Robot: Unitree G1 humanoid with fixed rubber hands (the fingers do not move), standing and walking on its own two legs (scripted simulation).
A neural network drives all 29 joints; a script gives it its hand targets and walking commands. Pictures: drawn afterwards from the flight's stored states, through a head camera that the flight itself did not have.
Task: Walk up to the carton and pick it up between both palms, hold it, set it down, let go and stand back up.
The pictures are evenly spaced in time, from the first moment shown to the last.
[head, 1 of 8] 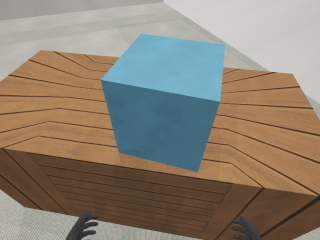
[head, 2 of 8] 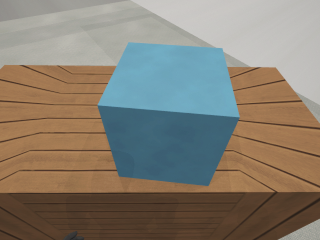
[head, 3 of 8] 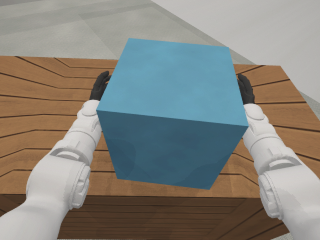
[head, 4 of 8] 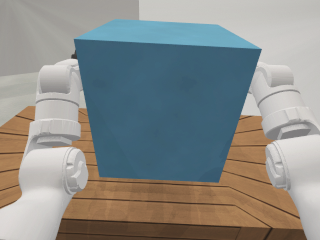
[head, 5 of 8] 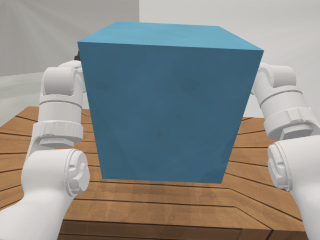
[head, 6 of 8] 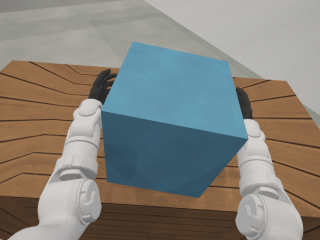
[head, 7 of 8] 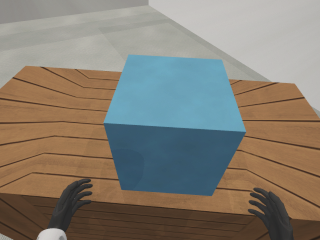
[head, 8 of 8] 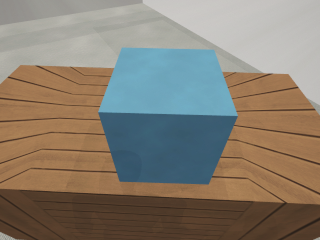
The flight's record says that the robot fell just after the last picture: no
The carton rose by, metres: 0.26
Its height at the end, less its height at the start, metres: +0.00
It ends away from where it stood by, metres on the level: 0.04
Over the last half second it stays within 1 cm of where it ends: yes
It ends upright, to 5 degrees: yes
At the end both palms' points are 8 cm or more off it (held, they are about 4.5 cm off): yes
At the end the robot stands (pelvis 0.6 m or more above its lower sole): yes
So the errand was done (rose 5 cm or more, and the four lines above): yes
